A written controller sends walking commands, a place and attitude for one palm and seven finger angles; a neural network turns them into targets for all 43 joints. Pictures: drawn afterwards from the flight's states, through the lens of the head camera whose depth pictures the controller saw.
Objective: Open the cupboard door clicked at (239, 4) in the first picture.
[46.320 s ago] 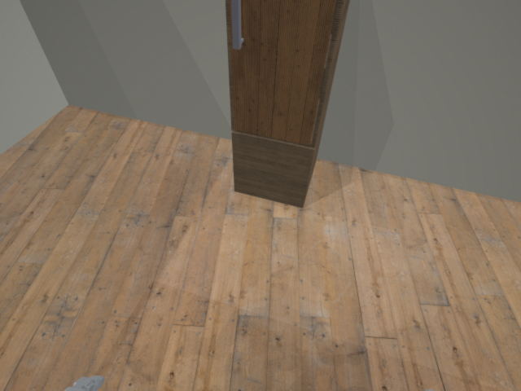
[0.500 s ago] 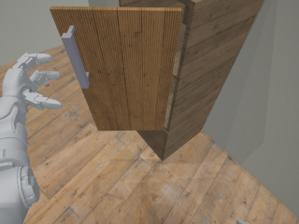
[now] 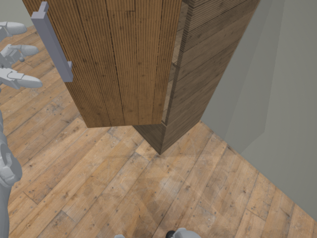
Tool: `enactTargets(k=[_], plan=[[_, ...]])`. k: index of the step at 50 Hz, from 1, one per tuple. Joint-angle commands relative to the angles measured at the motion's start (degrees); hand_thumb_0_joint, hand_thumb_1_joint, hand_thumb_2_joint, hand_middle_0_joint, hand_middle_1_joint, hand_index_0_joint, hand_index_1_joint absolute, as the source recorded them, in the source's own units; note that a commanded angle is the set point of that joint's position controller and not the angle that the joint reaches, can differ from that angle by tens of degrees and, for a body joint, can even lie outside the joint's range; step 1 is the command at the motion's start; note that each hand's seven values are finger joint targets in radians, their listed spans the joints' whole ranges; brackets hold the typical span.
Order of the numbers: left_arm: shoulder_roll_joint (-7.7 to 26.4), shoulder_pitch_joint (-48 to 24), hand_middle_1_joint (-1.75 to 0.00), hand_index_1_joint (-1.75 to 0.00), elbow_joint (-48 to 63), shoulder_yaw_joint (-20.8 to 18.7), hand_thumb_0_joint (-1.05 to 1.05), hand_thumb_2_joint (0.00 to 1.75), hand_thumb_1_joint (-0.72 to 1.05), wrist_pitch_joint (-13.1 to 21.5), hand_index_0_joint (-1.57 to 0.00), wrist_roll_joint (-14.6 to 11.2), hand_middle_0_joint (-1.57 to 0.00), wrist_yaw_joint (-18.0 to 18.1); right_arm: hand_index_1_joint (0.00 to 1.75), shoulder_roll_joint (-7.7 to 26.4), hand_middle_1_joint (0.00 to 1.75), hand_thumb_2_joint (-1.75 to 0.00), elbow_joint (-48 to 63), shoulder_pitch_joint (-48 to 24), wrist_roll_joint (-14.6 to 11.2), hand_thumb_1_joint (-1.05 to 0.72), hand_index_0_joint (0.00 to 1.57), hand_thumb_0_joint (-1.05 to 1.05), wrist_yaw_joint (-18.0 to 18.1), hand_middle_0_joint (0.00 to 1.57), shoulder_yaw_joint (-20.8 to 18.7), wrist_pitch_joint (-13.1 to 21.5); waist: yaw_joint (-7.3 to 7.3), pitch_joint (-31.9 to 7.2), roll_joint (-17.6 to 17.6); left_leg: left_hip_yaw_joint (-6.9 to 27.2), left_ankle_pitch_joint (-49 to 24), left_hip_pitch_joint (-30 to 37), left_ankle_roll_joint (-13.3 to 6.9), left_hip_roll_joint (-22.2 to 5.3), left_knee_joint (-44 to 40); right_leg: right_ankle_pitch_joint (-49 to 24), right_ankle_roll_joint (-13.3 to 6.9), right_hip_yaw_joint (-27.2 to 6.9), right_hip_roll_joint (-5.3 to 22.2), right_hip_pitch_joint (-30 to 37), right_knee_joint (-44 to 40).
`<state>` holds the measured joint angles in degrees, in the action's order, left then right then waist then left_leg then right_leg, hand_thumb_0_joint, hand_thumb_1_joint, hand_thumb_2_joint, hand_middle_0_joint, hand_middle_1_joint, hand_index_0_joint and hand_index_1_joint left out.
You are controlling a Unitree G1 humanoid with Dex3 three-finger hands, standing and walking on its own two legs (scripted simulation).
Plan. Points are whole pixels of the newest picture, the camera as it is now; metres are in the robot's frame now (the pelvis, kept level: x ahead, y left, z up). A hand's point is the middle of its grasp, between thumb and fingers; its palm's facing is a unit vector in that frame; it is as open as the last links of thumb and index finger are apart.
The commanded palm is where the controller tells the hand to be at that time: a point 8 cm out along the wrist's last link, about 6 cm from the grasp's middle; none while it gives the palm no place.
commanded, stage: move the hooked fingers beside the handle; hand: left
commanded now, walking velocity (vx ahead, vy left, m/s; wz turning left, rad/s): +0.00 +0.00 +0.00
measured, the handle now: (57, 46) +0.55 +0.21 +0.14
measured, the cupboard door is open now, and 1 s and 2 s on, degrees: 54 54 54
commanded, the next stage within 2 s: slide the fingers in behind the handle in 0.72 s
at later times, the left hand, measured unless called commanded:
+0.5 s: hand (23, 61) +0.49 +0.27 +0.14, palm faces +0.04 -1.00 -0.01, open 13.9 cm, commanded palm +0.47 +0.31 +0.14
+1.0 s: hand (24, 61) +0.48 +0.27 +0.15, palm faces +0.02 -1.00 -0.01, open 13.9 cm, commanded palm +0.47 +0.31 +0.14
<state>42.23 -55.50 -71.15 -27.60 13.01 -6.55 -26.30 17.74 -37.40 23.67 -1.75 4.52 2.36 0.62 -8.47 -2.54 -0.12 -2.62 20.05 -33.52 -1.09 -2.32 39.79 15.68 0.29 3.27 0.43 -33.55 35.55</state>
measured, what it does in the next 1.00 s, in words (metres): stands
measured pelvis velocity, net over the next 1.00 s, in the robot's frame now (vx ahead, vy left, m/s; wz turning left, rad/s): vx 0.01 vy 0.00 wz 0.00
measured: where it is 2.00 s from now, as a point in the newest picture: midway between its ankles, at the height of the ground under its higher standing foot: outside the picture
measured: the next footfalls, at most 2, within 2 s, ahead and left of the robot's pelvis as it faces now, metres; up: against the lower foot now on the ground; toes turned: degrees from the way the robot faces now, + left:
none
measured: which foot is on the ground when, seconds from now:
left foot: down 0.00-1.00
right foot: down 0.00-1.00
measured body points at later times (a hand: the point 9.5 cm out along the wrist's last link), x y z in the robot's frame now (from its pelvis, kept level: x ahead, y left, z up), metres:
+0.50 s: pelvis +0.01 +0.00 +0.00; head +0.10 +0.02 +0.44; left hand +0.48 +0.33 +0.15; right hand +0.04 -0.27 -0.11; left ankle -0.01 +0.10 -0.72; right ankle +0.01 -0.13 -0.72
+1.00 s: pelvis +0.01 +0.00 +0.00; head +0.09 +0.02 +0.44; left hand +0.48 +0.32 +0.15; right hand +0.03 -0.28 -0.11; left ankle -0.01 +0.10 -0.72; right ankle +0.01 -0.13 -0.72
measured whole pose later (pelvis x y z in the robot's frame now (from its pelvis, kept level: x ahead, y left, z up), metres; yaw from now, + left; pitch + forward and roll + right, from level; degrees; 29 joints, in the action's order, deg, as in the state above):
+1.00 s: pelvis +0.01 +0.00 +0.00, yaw +0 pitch +14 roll -2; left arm 39.4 -52.2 -67.3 -26.1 13.7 -8.5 -26.1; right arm 17.0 -35.9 23.6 -1.9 3.4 2.3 -2.2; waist -7.3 -3.8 0.4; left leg -2.1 21.6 -33.5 -0.8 -2.8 41.3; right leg 16.9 0.1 3.6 -0.1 -33.2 36.4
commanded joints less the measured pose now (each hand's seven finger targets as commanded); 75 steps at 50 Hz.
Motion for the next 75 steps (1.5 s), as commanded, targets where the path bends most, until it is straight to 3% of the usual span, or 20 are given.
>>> enactTargets(k=[1, 4, 11, 17, 20, 24, 27, 29, 34, 41, 44, 47, 51, 55, 59, 64, 66, 70, 72, 75], plan=[[15.4, -23.0, -1.20, -1.20, 15.4, -1.1, 0.00, 0.30, -0.50, 4.8, -0.30, -1.9, -0.30, -0.8, 0.30, 9.9, 0.30, -0.90, 3.7, 8.3, 0.3, -0.90, 0.20, 0.00, 0.0, 0.20, -3.9, 0.2, 1.16, -28.6, 10.7, 4.2, -27.8, 19.7, 0.2, 0.6, -2.4, -19.6, -1.2, -1.2, -2.1, 8.9, -1.3], [14.0, -21.8, -1.20, -1.20, 11.4, -0.6, 0.00, 0.30, -0.50, 3.0, -0.30, -3.0, -0.30, -1.2, 0.30, 10.2, 0.30, -0.90, 3.7, 8.4, 0.3, -0.90, 0.20, 0.00, -0.1, 0.20, -3.8, -0.5, 0.49, -22.6, 6.2, 3.9, -23.8, 15.5, -0.4, 0.6, -3.1, -17.7, -1.2, -0.8, -2.4, 8.1, -1.8], [16.7, -20.1, -1.20, -1.20, 19.9, -4.0, 0.00, 0.30, -0.50, 4.0, -0.30, -2.2, -0.30, 1.4, 0.30, 9.6, 0.30, -0.90, 5.1, 8.6, 0.6, -0.90, 0.20, 0.00, -1.0, 0.20, -4.3, -1.4, 2.53, -27.7, 10.0, 4.2, -32.0, 19.7, 0.3, 0.1, -2.1, -21.2, -1.2, -0.8, -2.5, 9.3, -0.6], [14.3, -20.9, -1.20, -1.20, 16.0, -1.9, 0.00, 0.30, -0.50, 3.2, -0.30, -2.2, -0.30, 1.5, 0.30, 9.5, 0.30, -0.90, 4.8, 7.6, 0.1, -0.90, 0.20, 0.00, -1.0, 0.20, -4.1, -1.9, 0.79, -21.3, 7.1, 3.5, -24.7, 15.2, -0.5, 0.5, -3.0, -19.2, -1.0, -0.9, -2.5, 8.7, -1.5], [14.2, -22.0, -1.20, -1.20, 17.0, -0.9, 0.00, 0.30, -0.50, 3.0, -0.30, -1.4, -0.30, 1.2, 0.30, 9.4, 0.30, -0.90, 4.9, 7.4, 0.1, -0.90, 0.20, 0.00, -0.8, 0.20, -4.0, -1.7, 0.98, -23.4, 11.3, 3.6, -26.1, 17.2, -0.1, 0.6, -2.5, -19.3, -1.2, -1.0, -2.2, 8.1, -1.1], [14.2, -20.9, -1.20, -1.20, 16.2, -1.6, 0.00, 0.30, -0.50, 3.4, -0.30, -3.1, -0.30, 0.4, 0.30, 9.6, 0.30, -0.90, 5.1, 7.7, 0.1, -0.90, 0.20, 0.00, -0.6, 0.20, -3.9, -1.8, 0.76, -24.4, 5.5, 3.5, -26.9, 16.1, -0.6, 0.5, -2.0, -21.9, -1.1, -1.0, -2.4, 10.6, -0.7], [10.7, -22.0, -1.20, -1.20, 17.7, 1.0, 0.00, 0.30, -0.50, 3.7, -0.30, -3.2, -0.30, -0.4, 0.30, 9.2, 0.30, -0.90, 4.9, 6.9, 0.1, -0.90, 0.20, 0.00, -0.8, 0.20, -3.9, -1.6, 0.71, -24.8, 9.9, 3.7, -28.8, 18.7, 0.0, 0.4, -1.7, -21.1, -1.1, -1.0, -2.3, 8.3, -0.8], [10.1, -22.0, -1.20, -1.20, 17.5, 1.1, 0.00, 0.30, -0.50, 3.7, -0.30, -3.8, -0.30, -0.2, 0.30, 9.2, 0.30, -0.90, 4.8, 7.0, 0.2, -0.90, 0.20, 0.00, -0.7, 0.20, -3.9, -1.6, 0.50, -23.9, 8.1, 3.9, -29.4, 18.3, -0.2, 0.3, -1.6, -21.4, -1.2, -0.8, -2.4, 8.4, -0.7], [11.9, -20.1, -1.20, -1.20, 15.2, -0.4, 0.00, 0.30, -0.50, 2.2, -0.30, -3.2, -0.30, 0.8, 0.30, 9.3, 0.30, -0.90, 5.2, 6.7, 0.1, -0.90, 0.20, 0.00, -0.7, 0.20, -3.8, -1.9, 0.98, -22.4, 5.8, 3.2, -25.7, 14.6, -0.7, 0.8, -2.0, -21.7, -1.1, -1.0, -2.1, 10.0, -0.6], [17.4, -23.3, -1.20, -1.20, 17.3, -3.0, 0.00, 0.30, -0.50, 4.4, -0.30, -1.9, -0.30, 1.6, 0.30, 9.4, 0.30, -0.90, 5.7, 6.2, 0.0, -0.90, 0.20, 0.00, -0.6, 0.20, -3.5, -2.0, 1.15, -24.9, 7.7, 3.2, -23.3, 13.9, -0.7, 1.2, -1.9, -21.6, -1.0, -1.8, -2.0, 12.0, -0.4], [15.2, -23.6, -1.20, -1.20, 16.9, -1.6, 0.00, 0.30, -0.50, 4.8, -0.30, -2.9, -0.30, 0.6, 0.30, 9.4, 0.30, -0.90, 5.7, 6.2, 0.0, -0.90, 0.20, 0.00, -0.4, 0.20, -3.5, -1.8, 0.59, -24.8, 6.7, 3.0, -22.3, 13.8, -0.9, 1.1, -1.9, -21.1, -1.1, -1.7, -2.1, 12.3, -0.5], [12.4, -21.8, -1.20, -1.20, 16.9, 0.4, 0.00, 0.30, -0.50, 4.2, -0.30, -3.0, -0.30, -0.3, 0.30, 9.2, 0.30, -0.90, 5.3, 6.2, -0.1, -0.90, 0.20, 0.00, -0.5, 0.20, -3.6, -1.5, 0.89, -25.3, 10.5, 3.2, -23.0, 16.2, -0.5, 1.0, -1.8, -19.8, -1.2, -1.5, -2.1, 9.6, -0.9], [10.5, -22.1, -1.20, -1.20, 13.5, 1.9, 0.00, 0.30, -0.50, 1.8, -0.30, -3.5, -0.30, -0.4, 0.30, 9.6, 0.30, -0.90, 5.1, 6.5, -0.2, -0.90, 0.20, 0.00, -0.3, 0.20, -3.6, -1.6, -0.14, -20.6, 5.7, 3.5, -19.0, 12.5, -0.8, 0.9, -2.7, -17.2, -1.0, -1.0, -2.1, 8.5, -1.5], [9.8, -24.2, -1.20, -1.20, 18.6, 1.4, 0.00, 0.30, -0.50, 2.9, -0.30, -3.4, -0.30, 1.6, 0.30, 9.2, 0.30, -0.90, 4.9, 7.2, 0.4, -0.90, 0.20, 0.00, -0.6, 0.20, -3.9, -1.2, 0.38, -25.4, 8.7, 4.2, -23.6, 16.9, -0.4, 0.6, -2.1, -18.2, -1.2, -0.9, -2.3, 8.1, -0.8], [9.7, -24.5, -1.20, -1.20, 17.1, 0.7, 0.00, 0.30, -0.50, 3.8, -0.30, -3.3, -0.30, 4.2, 0.30, 9.2, 0.30, -0.90, 4.8, 7.2, 0.4, -0.90, 0.20, 0.00, -0.8, 0.20, -3.7, -1.1, 0.10, -22.8, 4.7, 3.9, -20.0, 13.4, -0.7, 0.7, -2.5, -16.7, -1.1, -0.9, -2.3, 9.1, -0.9], [11.0, -23.9, -1.20, -1.20, 18.2, 0.2, 0.00, 0.30, -0.50, 4.3, -0.30, -0.8, -0.30, 6.2, 0.30, 8.7, 0.30, -0.90, 5.4, 7.1, 0.6, -0.90, 0.20, 0.00, -1.2, 0.20, -3.6, -0.9, 1.10, -25.0, 9.4, 3.7, -22.5, 14.7, -0.4, 0.8, -2.2, -18.1, -1.4, -1.1, -2.2, 9.5, 0.0], [11.9, -23.4, -1.20, -1.20, 18.4, -0.9, 0.00, 0.30, -0.50, 4.7, -0.30, -0.7, -0.30, 6.6, 0.30, 8.7, 0.30, -0.90, 5.3, 7.1, 0.6, -0.90, 0.20, 0.00, -1.4, 0.20, -3.8, -0.8, 1.40, -25.8, 8.1, 3.8, -22.9, 15.0, -0.3, 0.6, -2.0, -18.7, -1.2, -1.2, -2.3, 10.1, 0.0], [7.7, -20.7, -1.20, -1.20, 22.5, 0.4, 0.00, 0.30, -0.50, 4.9, -0.30, -2.7, -0.30, 5.9, 0.30, 8.4, 0.30, -0.90, 6.0, 6.6, 0.5, -0.90, 0.20, 0.00, -1.8, 0.20, -4.1, -0.6, 1.99, -29.2, 9.5, 3.5, -28.6, 18.8, 0.0, 0.2, -1.6, -22.0, -1.3, -1.1, -2.6, 11.1, 0.1], [6.9, -17.7, -1.20, -1.20, 19.2, 0.4, 0.00, 0.30, -0.50, 3.4, -0.30, -3.2, -0.30, 5.7, 0.30, 8.5, 0.30, -0.90, 5.7, 6.5, 0.3, -0.90, 0.20, 0.00, -1.8, 0.20, -4.1, -0.9, 2.18, -25.3, 5.6, 3.0, -26.4, 15.4, -0.3, 0.3, -2.1, -21.9, -1.2, -0.9, -2.6, 11.8, -0.3], [4.8, -18.3, -1.20, -1.20, 19.7, 2.2, 0.00, 0.30, -0.50, 1.9, -0.30, -3.1, -0.30, 5.8, 0.30, 8.4, 0.30, -0.90, 5.9, 6.1, 0.1, -0.90, 0.20, 0.00, -1.8, 0.20, -4.3, -0.9, 1.79, -22.5, 5.4, 2.7, -25.2, 14.4, -0.6, 0.5, -2.7, -22.1, -1.1, -0.9, -2.4, 11.6, -0.7]])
